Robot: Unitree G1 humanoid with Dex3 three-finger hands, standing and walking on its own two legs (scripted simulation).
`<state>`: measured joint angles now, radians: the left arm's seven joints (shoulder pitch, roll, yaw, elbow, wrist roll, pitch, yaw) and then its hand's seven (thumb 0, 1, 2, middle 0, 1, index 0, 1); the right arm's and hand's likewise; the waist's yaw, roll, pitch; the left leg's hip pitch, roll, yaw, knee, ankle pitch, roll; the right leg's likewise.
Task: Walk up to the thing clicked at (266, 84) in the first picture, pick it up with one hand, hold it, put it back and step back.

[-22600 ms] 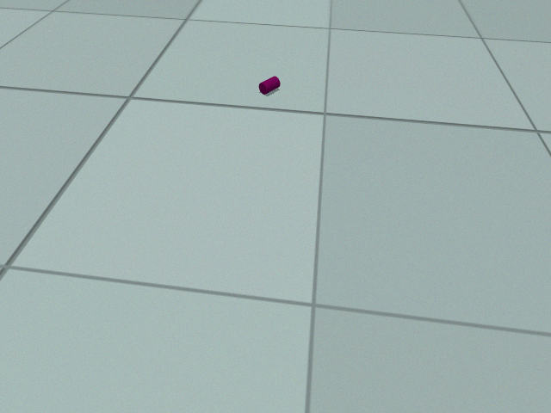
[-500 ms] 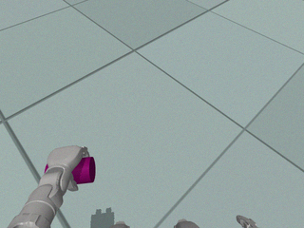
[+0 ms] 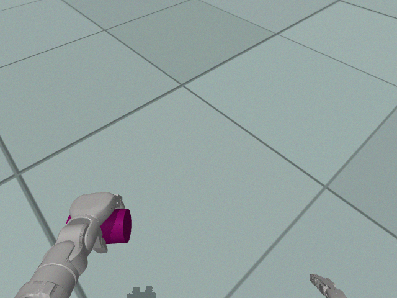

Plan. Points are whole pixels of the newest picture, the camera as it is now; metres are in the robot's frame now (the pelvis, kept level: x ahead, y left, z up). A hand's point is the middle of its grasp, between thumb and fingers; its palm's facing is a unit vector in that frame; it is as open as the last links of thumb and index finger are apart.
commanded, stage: hold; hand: left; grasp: from above
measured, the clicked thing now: (100, 227) +0.30 +0.23 -0.09
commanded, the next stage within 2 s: crouch in 1.48 s
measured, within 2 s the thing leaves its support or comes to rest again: neither
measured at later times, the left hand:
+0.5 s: hand (98, 235) +0.27 +0.22 -0.05, palm faces -0.48 -0.06 -0.87, open 10.2 cm
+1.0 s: hand (94, 240) +0.25 +0.22 -0.03, palm faces -0.47 -0.07 -0.88, open 10.1 cm
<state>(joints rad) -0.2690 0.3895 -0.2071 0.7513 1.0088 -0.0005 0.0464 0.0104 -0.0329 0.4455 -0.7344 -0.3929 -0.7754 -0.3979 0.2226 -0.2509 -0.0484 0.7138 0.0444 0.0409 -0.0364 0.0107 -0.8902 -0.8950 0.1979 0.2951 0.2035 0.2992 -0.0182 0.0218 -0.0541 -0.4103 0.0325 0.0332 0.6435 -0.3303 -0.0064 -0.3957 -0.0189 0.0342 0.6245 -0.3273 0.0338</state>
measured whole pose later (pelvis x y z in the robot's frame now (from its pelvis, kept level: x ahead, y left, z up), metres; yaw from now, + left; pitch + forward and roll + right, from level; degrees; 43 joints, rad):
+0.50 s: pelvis -0.02 -0.01 +0.01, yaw +0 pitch +2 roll +0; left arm -0.23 0.39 -0.22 0.68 1.00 -0.01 -0.02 0.01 -0.04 0.45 -0.75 -0.36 -0.80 -0.37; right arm 0.20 -0.25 -0.03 0.69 0.05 0.07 -0.04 0.01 -0.89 -0.90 0.20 0.29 0.20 0.30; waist -0.01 0.03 -0.02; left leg -0.31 0.03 0.04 0.54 -0.26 -0.01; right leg -0.31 -0.02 0.04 0.54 -0.27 0.03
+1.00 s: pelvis -0.03 -0.01 +0.01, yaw +0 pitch +0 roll +0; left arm -0.22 0.40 -0.21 0.63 0.98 -0.02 -0.06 0.01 -0.04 0.42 -0.77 -0.33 -0.81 -0.34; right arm 0.18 -0.25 -0.01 0.68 0.06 0.06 -0.06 0.01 -0.89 -0.90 0.20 0.29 0.20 0.30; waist 0.01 0.04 0.00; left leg -0.27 0.03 0.04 0.49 -0.22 -0.01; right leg -0.27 -0.02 0.04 0.51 -0.23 0.03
